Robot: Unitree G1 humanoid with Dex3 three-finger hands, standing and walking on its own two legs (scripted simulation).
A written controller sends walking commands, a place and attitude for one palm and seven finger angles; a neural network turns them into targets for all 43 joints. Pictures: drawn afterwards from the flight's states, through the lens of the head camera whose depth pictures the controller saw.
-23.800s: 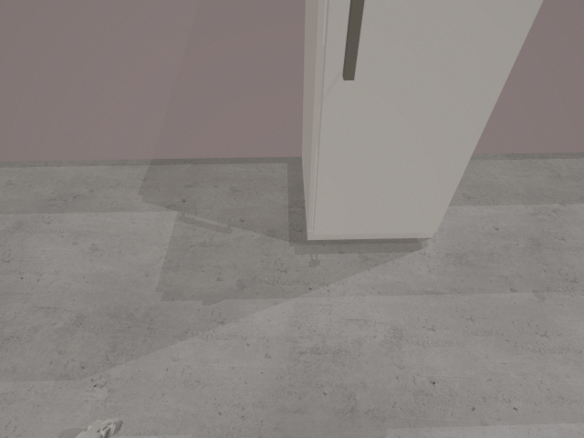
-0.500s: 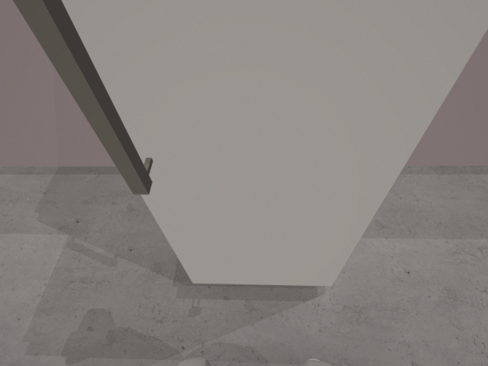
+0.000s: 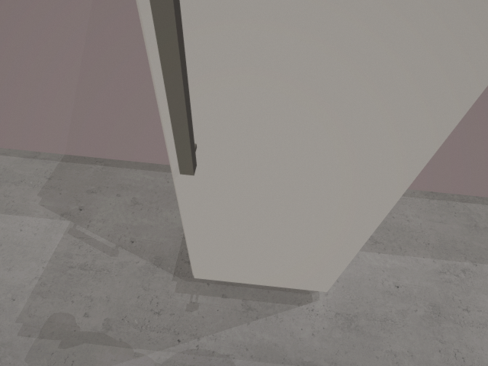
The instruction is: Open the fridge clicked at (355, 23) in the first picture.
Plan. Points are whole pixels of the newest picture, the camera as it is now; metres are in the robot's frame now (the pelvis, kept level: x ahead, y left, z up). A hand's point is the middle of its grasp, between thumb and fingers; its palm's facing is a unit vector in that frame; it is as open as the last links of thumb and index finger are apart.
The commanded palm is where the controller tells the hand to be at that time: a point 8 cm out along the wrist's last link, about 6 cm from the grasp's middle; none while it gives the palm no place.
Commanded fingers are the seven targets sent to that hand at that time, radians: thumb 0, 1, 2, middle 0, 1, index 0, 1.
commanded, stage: come to a stop and stand still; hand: left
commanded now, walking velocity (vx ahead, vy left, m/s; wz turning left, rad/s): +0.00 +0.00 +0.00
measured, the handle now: (177, 52) +0.47 +0.15 +0.26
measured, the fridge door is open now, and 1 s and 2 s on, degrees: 0 0 0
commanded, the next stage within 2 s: none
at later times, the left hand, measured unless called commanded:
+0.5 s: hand out of the picture -0.03 +0.17 -0.17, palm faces +0.02 -0.99 -0.16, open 7.3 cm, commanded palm none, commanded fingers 0.00 0.90 0.90 -0.20 -0.30 -0.20 -0.30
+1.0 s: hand out of the picture -0.10 +0.21 -0.18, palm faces +0.08 -0.98 -0.18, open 7.4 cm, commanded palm none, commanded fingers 0.00 0.90 0.90 -0.20 -0.30 -0.20 -0.30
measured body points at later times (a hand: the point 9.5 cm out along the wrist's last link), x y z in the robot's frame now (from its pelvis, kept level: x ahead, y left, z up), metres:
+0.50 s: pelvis -0.03 +0.01 +0.01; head -0.02 +0.01 +0.46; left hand -0.03 +0.22 -0.16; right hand -0.08 -0.20 -0.15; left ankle +0.02 +0.09 -0.74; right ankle -0.04 -0.10 -0.74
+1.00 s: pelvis -0.07 +0.04 +0.00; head -0.10 +0.05 +0.45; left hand -0.10 +0.26 -0.17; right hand -0.04 -0.20 -0.15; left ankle +0.02 +0.09 -0.74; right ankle -0.04 -0.10 -0.74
